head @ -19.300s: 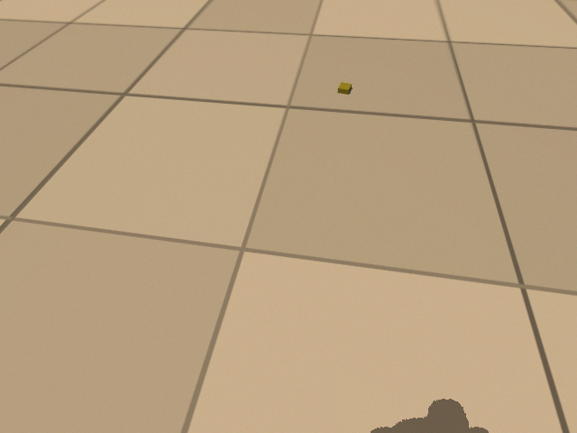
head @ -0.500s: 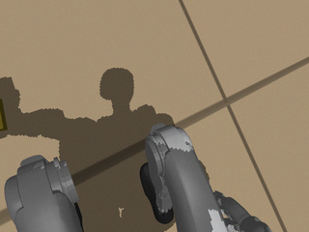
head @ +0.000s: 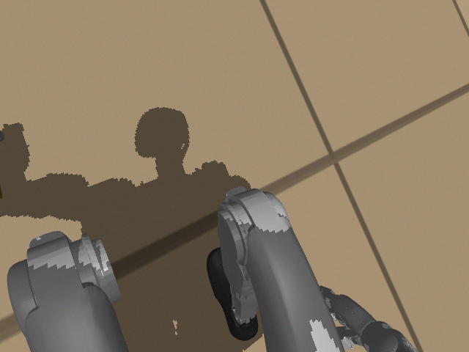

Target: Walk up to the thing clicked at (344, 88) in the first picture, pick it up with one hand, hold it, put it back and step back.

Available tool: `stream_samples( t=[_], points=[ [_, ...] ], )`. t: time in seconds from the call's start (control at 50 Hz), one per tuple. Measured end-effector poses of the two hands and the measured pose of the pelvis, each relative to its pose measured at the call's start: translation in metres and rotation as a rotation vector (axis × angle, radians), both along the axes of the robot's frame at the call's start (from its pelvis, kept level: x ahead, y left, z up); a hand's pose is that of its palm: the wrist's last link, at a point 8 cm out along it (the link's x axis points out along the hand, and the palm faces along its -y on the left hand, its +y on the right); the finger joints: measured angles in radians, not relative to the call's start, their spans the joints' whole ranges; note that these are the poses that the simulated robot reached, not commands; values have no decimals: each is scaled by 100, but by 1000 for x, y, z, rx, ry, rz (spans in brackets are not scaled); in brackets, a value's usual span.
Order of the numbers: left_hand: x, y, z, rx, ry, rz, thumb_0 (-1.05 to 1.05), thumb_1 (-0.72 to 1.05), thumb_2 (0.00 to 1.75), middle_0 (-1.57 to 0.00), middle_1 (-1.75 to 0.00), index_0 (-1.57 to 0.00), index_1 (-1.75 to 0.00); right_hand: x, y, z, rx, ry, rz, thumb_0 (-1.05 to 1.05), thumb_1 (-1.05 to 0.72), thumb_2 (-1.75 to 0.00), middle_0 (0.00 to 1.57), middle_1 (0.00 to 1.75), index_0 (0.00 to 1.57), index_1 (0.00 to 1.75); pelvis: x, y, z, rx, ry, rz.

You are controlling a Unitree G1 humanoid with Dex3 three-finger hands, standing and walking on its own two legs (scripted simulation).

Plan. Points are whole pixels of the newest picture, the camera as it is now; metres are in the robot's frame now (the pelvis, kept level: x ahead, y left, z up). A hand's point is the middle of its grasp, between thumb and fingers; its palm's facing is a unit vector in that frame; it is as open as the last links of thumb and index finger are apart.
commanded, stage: rest palm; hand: left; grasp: from above
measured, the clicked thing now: out of the picture +0.42 +0.34 -0.28
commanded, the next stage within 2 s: close in 0.40 s
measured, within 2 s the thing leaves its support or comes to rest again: neither
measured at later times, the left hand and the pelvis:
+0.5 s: hand out of the picture +0.40 +0.33 -0.26, palm faces -0.51 -0.13 -0.85, open 14.3 cm; pelvis +0.00 +0.00 +0.00, yaw -1 degrees
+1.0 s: hand out of the picture +0.40 +0.33 -0.25, palm faces -0.44 -0.08 -0.89, open 14.0 cm; pelvis +0.00 +0.00 +0.00, yaw -1 degrees
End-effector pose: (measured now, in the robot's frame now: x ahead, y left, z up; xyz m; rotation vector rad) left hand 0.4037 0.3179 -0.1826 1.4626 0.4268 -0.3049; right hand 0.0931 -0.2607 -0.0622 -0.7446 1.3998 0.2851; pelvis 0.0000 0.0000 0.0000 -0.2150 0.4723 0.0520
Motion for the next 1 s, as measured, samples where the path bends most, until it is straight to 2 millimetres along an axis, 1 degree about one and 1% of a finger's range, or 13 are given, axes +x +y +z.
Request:
stream_samples(
  t=[0.08,0.18,0.36,0.48,0.56,0.7,0.78,0.84,1.0],
  points=[
    [-1,-3,-1,26,-8,-1,0,-53,102,-7,-94,-6,-95,1,2,0,12,-13,4,0,-90,-90,20,30,20,30,-1,2,0,-3,4,-3],
    [0,-1,-4,49,2,24,0,-53,102,-7,-94,-6,-95,2,5,1,33,-23,8,0,-91,-90,20,30,20,30,-1,3,0,-6,7,-4],
    [4,11,-13,28,47,111,0,-54,102,-7,-95,-6,-96,2,8,5,49,-25,17,0,-91,-90,20,30,20,30,1,3,0,-10,3,-4],
    [2,16,-17,10,77,103,0,-54,103,-7,-94,-6,-96,-2,8,4,40,7,13,0,-91,-90,20,30,20,30,2,3,1,-14,-2,-4],
    [-1,12,-16,-9,76,66,0,-54,104,-7,-94,-6,-95,-4,9,3,38,26,17,0,-91,-90,20,30,20,30,2,2,2,-16,-6,-5],
    [-2,-2,-11,-13,17,-9,0,-50,102,-8,-95,-7,-96,-2,7,4,33,18,42,0,-90,-89,20,30,20,30,-1,2,2,-15,-21,-9],
    [-2,-7,-8,16,-21,-23,0,-49,102,-8,-95,-8,-96,0,4,5,29,-5,45,0,-90,-89,20,30,20,30,-3,2,1,-13,-24,-10],
    [-2,-8,-7,43,-36,-6,0,-48,101,-9,-95,-8,-96,1,3,8,28,-21,37,0,-90,-89,20,30,20,30,-4,2,2,-12,-21,-12],
    [6,11,-6,71,2,128,0,-48,101,-9,-95,-9,-96,-4,3,14,36,-23,21,0,-90,-89,20,30,20,30,-4,4,4,-14,5,-13]
  ],
)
